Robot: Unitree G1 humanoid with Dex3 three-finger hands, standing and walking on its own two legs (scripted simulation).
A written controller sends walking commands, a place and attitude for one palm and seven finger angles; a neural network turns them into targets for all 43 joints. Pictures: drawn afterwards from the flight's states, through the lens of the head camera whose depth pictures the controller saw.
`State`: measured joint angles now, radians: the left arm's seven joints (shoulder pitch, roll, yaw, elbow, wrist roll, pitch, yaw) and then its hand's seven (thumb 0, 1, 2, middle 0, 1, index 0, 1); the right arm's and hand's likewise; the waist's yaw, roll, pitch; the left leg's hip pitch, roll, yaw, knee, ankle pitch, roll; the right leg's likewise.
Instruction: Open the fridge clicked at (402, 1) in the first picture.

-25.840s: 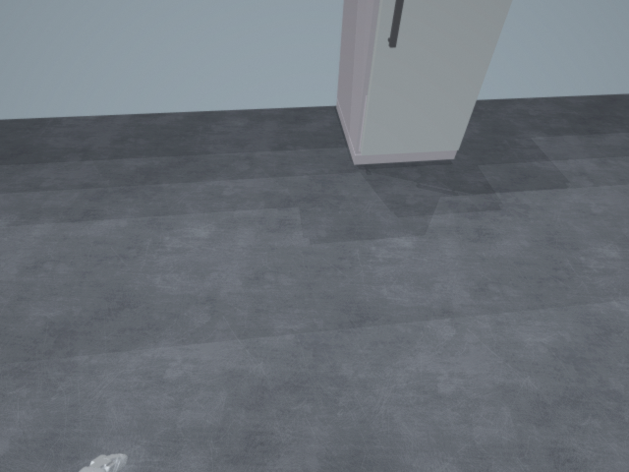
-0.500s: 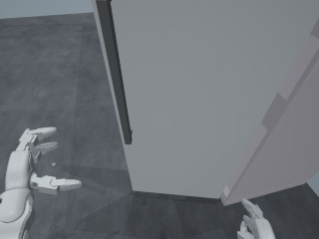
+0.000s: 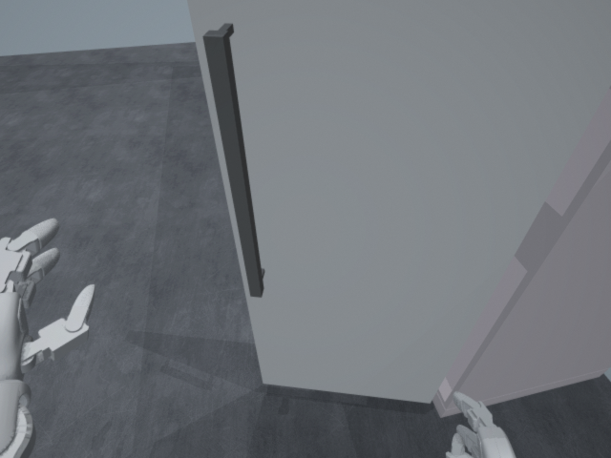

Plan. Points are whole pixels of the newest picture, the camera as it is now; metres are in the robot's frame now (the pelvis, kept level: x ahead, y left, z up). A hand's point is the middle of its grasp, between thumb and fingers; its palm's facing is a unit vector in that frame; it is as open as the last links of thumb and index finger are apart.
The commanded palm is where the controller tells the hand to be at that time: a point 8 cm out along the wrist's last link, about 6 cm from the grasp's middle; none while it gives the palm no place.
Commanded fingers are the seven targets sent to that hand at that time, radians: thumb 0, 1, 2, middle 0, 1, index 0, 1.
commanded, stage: draw the hand back to the body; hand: left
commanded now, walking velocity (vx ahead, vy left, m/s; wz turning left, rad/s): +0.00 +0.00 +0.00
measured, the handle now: (245, 191) +0.47 +0.17 +0.11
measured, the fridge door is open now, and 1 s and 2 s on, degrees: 70 70 70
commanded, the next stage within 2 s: step back with the hand held close in 0.40 s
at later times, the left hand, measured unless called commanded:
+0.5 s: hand (68, 325) +0.18 +0.27 +0.16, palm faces +0.50 -0.79 -0.36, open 7.4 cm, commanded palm +0.13 +0.29 +0.17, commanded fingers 0.00 0.90 0.90 -0.20 -0.30 -0.20 -0.30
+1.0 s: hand (33, 363) +0.14 +0.29 +0.15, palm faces +0.44 -0.76 -0.48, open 7.4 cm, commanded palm +0.08 +0.31 +0.17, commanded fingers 0.00 0.90 0.90 -0.20 -0.30 -0.20 -0.30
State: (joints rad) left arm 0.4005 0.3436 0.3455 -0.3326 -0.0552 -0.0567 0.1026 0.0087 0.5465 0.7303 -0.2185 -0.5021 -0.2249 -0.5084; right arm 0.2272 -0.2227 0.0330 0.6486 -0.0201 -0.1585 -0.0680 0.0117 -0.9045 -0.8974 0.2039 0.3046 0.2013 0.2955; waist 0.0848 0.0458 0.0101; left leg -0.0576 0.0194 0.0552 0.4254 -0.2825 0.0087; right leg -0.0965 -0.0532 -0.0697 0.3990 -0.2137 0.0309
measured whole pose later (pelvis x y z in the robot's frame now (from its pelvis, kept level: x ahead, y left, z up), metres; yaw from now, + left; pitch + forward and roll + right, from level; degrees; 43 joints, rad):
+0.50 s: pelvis -0.01 -0.01 +0.00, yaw +0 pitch -6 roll -1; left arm 0.41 0.34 0.36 -0.35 -0.06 -0.07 0.11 0.02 0.89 0.90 -0.21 -0.30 -0.21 -0.31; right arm 0.22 -0.22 0.02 0.66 -0.02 -0.15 -0.08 0.01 -0.91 -0.90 0.20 0.30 0.20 0.30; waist 0.08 0.04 0.03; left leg -0.04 0.03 0.05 0.41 -0.27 0.00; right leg -0.08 -0.04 -0.07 0.39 -0.20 0.02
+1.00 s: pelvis -0.06 +0.01 -0.01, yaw -1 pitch -1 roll -1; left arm 0.51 0.41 0.43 -0.46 -0.02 -0.18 0.14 0.02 0.89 0.90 -0.21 -0.30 -0.22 -0.31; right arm 0.21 -0.23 0.00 0.54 0.00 -0.05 -0.09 0.01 -0.91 -0.90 0.20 0.30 0.20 0.30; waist 0.02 -0.01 0.04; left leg -0.31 0.01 0.07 0.58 -0.26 0.04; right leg -0.33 -0.07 -0.04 0.52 -0.16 0.05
